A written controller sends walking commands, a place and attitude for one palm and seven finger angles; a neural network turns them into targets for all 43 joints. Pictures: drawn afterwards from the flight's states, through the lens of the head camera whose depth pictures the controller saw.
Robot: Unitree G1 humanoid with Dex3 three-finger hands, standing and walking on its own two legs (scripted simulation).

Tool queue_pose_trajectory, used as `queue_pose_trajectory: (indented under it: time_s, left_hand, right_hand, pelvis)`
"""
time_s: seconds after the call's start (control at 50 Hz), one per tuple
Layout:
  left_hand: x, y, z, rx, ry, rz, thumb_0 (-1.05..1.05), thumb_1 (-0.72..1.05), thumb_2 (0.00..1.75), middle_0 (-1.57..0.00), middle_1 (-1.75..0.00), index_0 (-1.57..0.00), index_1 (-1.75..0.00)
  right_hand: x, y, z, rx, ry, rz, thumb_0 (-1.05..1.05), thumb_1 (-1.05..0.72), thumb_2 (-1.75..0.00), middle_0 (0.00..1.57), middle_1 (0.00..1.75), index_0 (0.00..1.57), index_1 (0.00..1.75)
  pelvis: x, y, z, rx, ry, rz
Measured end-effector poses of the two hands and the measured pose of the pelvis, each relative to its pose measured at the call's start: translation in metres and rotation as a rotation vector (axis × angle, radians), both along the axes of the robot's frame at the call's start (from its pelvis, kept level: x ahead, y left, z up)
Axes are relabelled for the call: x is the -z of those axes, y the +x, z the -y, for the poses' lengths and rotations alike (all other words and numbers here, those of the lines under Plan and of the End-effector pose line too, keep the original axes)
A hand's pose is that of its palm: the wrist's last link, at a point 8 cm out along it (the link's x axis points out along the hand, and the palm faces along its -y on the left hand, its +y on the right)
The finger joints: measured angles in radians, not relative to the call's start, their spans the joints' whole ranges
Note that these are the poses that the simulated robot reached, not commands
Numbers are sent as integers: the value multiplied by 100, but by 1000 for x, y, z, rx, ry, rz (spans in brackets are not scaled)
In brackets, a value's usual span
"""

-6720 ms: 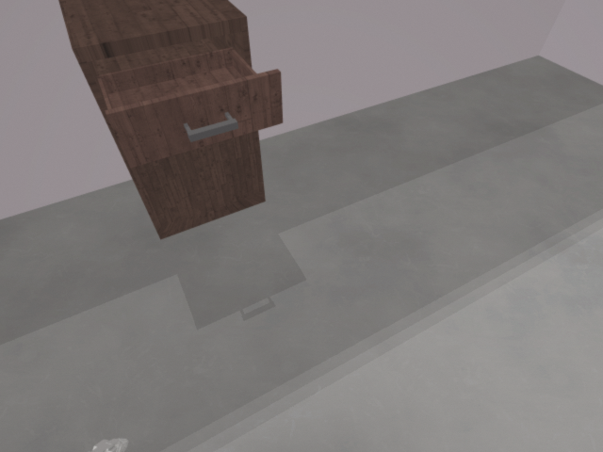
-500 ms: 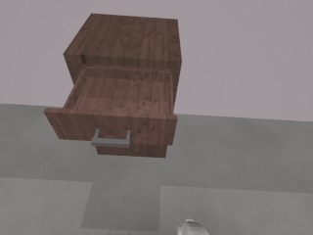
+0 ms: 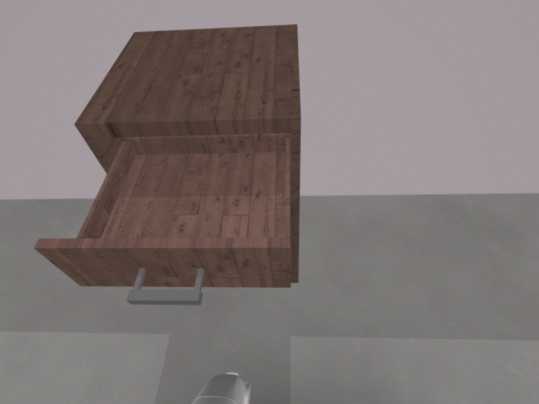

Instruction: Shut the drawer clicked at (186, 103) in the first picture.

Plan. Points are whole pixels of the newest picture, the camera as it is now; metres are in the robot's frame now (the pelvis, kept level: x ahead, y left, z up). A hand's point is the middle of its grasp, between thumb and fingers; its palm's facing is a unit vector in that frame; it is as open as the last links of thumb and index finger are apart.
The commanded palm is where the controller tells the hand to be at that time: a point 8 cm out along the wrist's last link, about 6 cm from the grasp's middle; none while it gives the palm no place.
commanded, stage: come to a stop and stand still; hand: left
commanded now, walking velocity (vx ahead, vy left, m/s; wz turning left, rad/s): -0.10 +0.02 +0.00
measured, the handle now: (167, 285) +0.32 +0.22 -0.08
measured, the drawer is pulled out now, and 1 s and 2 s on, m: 0.29 0.29 0.29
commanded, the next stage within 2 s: look again from close up in 0.98 s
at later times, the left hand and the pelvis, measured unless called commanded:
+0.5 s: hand out of the picture -0.04 +0.26 -0.18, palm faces +0.05 -0.98 -0.20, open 7.4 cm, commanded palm none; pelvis -0.04 +0.07 +0.01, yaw -1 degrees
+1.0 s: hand out of the picture -0.10 +0.20 -0.17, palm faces +0.01 -0.99 -0.16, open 7.4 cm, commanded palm none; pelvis -0.08 +0.05 +0.01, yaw -1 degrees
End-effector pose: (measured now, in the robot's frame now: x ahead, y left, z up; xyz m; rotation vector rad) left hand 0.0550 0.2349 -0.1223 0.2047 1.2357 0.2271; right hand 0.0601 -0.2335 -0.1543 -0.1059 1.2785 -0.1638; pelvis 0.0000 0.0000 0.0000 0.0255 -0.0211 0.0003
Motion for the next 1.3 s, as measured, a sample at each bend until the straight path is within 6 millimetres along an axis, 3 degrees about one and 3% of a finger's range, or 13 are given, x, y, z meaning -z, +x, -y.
queue_pose_trajectory:
  time_s: [0.1, 0.22, 0.26, 0.34, 0.5, 0.68, 0.86, 0.98, 1.12, 1.22, 1.3]
  left_hand:
    - [3, -26, -19, -30, -1, -48, -1, 91, 90, -20, -29, -20, -30]
    - [23, -54, -49, -55, -42, -81, 0, 91, 90, -20, -29, -20, -30]
    - [32, -62, -59, -67, -61, -94, 0, 91, 90, -20, -29, -20, -30]
    - [31, -76, -69, -78, -84, -122, 0, 91, 90, -20, -29, -19, -30]
    - [23, -99, -73, -33, -86, -178, 0, 91, 90, -20, -29, -19, -30]
    - [12, -111, -54, 18, -61, -158, 0, 91, 90, -20, -29, -19, -30]
    - [16, -132, -34, 22, -92, -163, 0, 92, 90, -20, -29, -20, -30]
    - [19, -152, -20, 4, -123, -206, 0, 91, 90, -20, -29, -20, -30]
    - [20, -164, -12, 6, -140, -236, 0, 91, 90, -20, -29, -20, -30]
    - [21, -153, -25, 12, -97, -197, 0, 90, 90, -20, -29, -20, -30]
    - [22, -133, -36, 8, -73, -155, 0, 91, 90, -20, -29, -20, -30]
  right_hand:
    - [-10, 29, -5, -41, -32, 65, 1, -92, -90, 20, 30, 20, 29]
    - [-20, 23, -31, -77, -72, 87, 1, -92, -90, 20, 30, 20, 29]
    - [-22, 12, -44, -80, -85, 81, 1, -92, -90, 20, 30, 20, 29]
    - [-31, -18, -69, -89, -82, 24, 1, -91, -90, 20, 30, 20, 29]
    - [-26, -59, -81, -22, -68, -12, 1, -94, -90, 20, 30, 21, 30]
    - [-6, -121, -78, 46, 0, -90, 1, -94, -90, 20, 30, 20, 29]
    - [-9, -179, -81, 69, 33, -195, 1, -92, -90, 20, 30, 20, 29]
    - [-12, -202, -80, 77, 33, -256, 1, -91, -90, 20, 30, 20, 29]
    - [-11, -198, -80, 66, 41, -250, 1, -91, -90, 20, 30, 20, 29]
    - [-3, -165, -72, 35, 27, -170, 1, -91, -90, 20, 30, 20, 29]
    - [-1, -132, -69, 10, 5, -104, 1, -92, -90, 20, 30, 20, 29]
  pelvis:
    - [0, -7, -15, -4, 8, -4]
    - [6, -18, -40, -11, -17, -19]
    - [8, -22, -49, -17, -21, -15]
    - [-2, -28, -61, -12, -30, -8]
    - [-6, -43, -75, 20, -15, -22]
    - [-5, -63, -68, 21, -13, -5]
    - [-7, -77, -54, 21, -14, 16]
    - [-7, -80, -50, 18, -17, 6]
    - [-4, -79, -48, 7, -15, -12]
    - [2, -77, -49, -5, -28, -31]
    - [4, -68, -53, -8, -30, -28]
